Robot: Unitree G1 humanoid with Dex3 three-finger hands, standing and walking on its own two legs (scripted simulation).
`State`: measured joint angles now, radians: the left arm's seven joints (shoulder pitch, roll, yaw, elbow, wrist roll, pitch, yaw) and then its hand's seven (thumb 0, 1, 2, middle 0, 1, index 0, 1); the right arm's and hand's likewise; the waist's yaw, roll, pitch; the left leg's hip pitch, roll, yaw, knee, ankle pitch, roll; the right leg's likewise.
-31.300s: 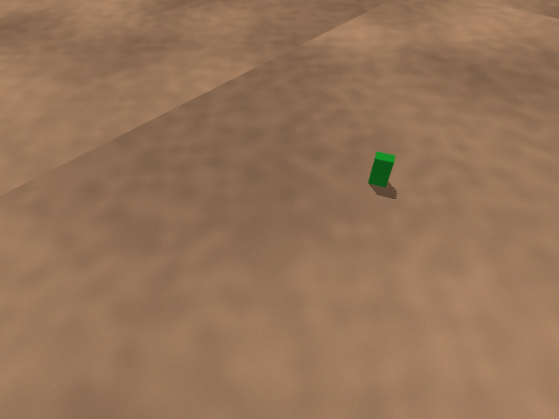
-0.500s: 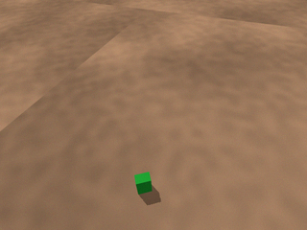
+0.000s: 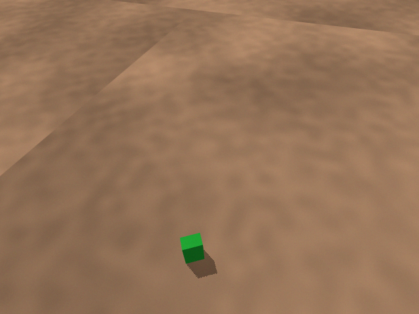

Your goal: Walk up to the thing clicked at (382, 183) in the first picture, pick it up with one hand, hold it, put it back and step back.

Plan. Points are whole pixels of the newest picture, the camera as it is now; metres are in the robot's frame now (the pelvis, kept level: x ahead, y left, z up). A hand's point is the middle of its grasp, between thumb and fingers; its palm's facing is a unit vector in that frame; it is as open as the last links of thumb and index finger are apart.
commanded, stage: stand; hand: left
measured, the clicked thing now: (192, 248) +0.50 +0.14 -0.70
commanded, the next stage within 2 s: step back in 0.60 s
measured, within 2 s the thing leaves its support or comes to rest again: neither
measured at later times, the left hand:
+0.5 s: hand out of the picture +0.08 +0.25 -0.16, palm faces -0.02 -0.94 -0.34, open 7.4 cm
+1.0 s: hand out of the picture +0.11 +0.32 -0.18, palm faces +0.00 -0.93 -0.36, open 7.4 cm
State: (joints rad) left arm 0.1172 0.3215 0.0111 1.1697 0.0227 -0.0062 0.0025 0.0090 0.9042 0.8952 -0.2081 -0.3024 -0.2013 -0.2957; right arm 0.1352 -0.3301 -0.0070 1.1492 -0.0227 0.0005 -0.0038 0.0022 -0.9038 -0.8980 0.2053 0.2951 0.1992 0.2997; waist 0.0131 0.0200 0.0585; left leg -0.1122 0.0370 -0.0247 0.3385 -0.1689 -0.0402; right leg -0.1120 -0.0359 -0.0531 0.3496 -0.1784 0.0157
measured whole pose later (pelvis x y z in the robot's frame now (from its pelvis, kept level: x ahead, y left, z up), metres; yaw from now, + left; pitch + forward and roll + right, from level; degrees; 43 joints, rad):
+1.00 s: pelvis -0.04 +0.05 -0.02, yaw +1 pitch -1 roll -1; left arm -0.02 0.41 0.07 0.91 0.00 0.07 0.03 0.01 0.91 0.90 -0.21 -0.30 -0.20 -0.30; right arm 0.14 -0.36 -0.06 0.95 -0.03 0.03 0.01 0.00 -0.90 -0.90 0.20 0.29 0.20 0.30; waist -0.03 -0.06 0.22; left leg -0.30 -0.03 -0.02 0.66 -0.33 0.04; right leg -0.44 0.06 0.15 0.98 -0.54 -0.02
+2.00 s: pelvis -0.29 +0.05 -0.02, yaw -4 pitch -2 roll -1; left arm 0.18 0.40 0.09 0.83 0.02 0.06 0.01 0.01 0.91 0.90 -0.21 -0.30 -0.20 -0.30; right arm 0.10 -0.36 -0.04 0.80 -0.03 0.02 -0.01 0.00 -0.90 -0.90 0.21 0.30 0.20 0.30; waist 0.03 -0.04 0.19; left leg -0.36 0.04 -0.01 0.62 -0.23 0.00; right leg -0.32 0.04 0.11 0.91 -0.50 0.03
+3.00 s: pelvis -0.63 +0.01 -0.01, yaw -3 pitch -2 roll +2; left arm 0.28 0.35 0.08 0.94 0.05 0.04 -0.01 0.01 0.90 0.89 -0.21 -0.30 -0.20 -0.30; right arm 0.20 -0.42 -0.06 0.89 -0.02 0.06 -0.01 0.00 -0.90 -0.90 0.21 0.30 0.20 0.30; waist 0.05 0.03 0.07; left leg -0.50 -0.08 -0.14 1.06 -0.37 -0.02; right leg -0.23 -0.03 0.01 0.60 -0.33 -0.02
